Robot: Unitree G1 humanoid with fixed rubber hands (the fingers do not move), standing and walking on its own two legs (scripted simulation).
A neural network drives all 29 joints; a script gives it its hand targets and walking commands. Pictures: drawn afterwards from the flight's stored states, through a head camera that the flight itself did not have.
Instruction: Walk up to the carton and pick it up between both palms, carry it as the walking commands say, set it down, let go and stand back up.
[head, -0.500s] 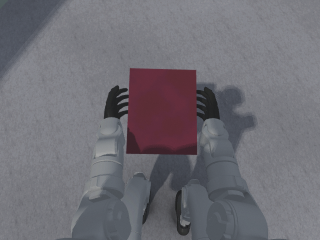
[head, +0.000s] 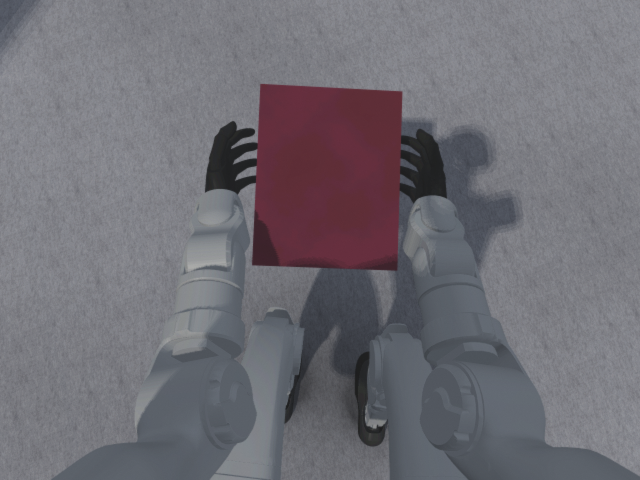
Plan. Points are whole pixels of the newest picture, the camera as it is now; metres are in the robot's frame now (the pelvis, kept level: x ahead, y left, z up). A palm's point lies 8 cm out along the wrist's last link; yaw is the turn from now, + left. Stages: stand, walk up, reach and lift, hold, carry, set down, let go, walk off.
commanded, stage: set down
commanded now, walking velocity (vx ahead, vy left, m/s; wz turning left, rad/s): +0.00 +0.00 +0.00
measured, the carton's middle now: (323, 195) +0.45 +0.05 -0.16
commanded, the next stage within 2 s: none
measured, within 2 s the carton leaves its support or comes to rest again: neither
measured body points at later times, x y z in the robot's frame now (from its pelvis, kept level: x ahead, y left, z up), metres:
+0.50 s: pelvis -0.01 +0.00 -0.07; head +0.26 +0.03 +0.28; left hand +0.46 +0.18 -0.17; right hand +0.48 -0.07 -0.17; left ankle +0.10 +0.11 -0.54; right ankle +0.07 -0.11 -0.54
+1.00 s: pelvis -0.02 +0.00 -0.13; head +0.30 +0.03 +0.18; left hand +0.49 +0.19 -0.26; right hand +0.51 -0.07 -0.26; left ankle +0.10 +0.11 -0.54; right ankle +0.07 -0.11 -0.54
